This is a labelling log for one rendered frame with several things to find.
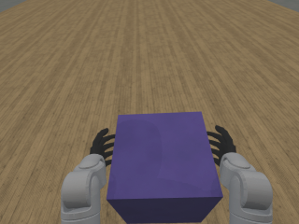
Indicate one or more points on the carton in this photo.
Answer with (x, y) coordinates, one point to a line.
(162, 169)

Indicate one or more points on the robot right hand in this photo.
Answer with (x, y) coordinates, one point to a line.
(226, 144)

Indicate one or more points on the robot left hand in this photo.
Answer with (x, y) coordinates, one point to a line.
(99, 147)

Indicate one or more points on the right robot forearm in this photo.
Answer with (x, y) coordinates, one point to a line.
(250, 192)

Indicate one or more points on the left robot forearm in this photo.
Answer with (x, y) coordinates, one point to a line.
(80, 192)

